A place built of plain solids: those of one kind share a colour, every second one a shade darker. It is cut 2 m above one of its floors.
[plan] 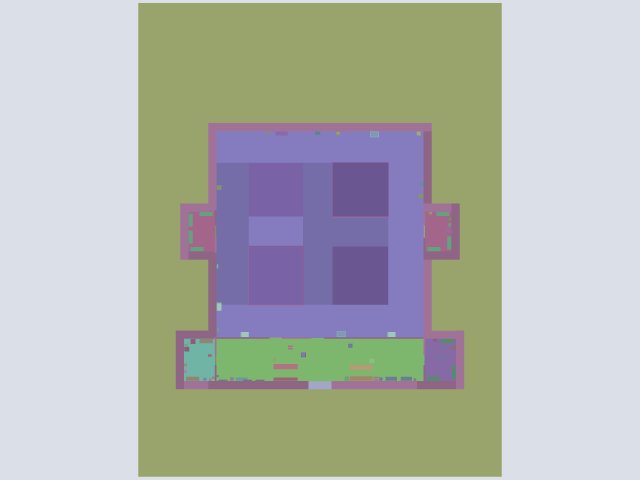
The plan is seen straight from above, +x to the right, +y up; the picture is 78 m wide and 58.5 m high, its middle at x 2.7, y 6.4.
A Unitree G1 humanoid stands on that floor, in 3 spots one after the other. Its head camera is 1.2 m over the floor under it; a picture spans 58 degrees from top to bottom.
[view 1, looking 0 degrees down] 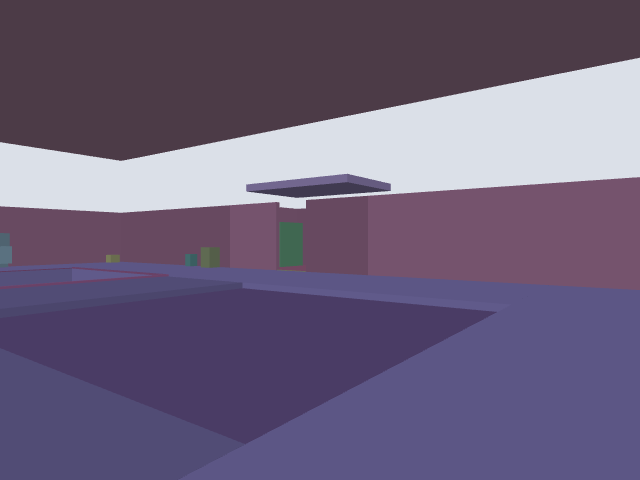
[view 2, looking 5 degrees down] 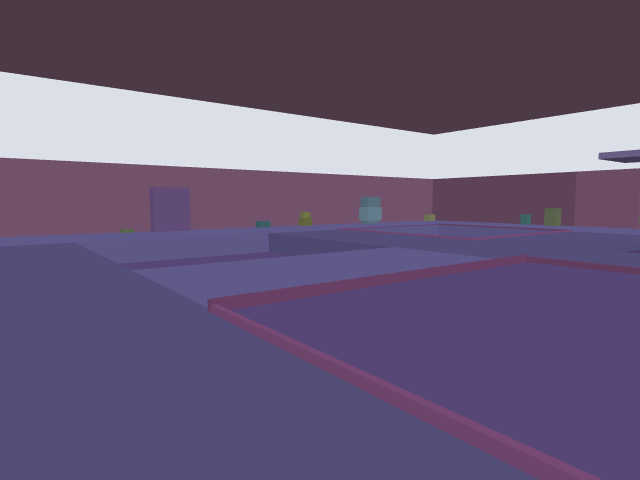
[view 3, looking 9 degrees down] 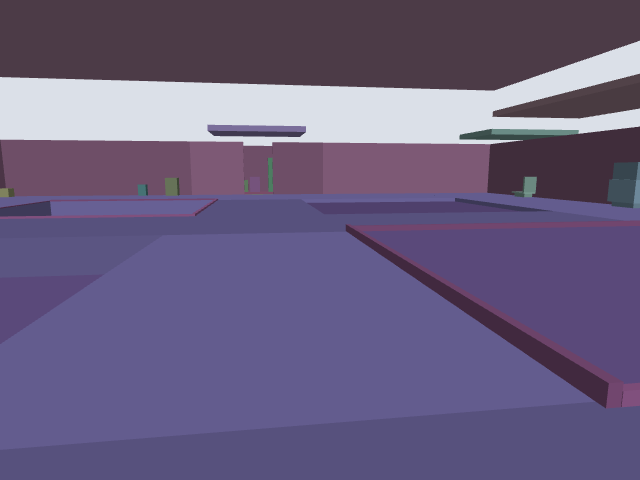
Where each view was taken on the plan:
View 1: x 2.42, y -3.35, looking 36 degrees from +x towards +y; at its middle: wall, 15.95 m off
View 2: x -7.88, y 1.21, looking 53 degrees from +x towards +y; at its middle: floor_gang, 14.18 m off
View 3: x -7.88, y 7.43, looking -8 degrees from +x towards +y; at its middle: floor_gang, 7.67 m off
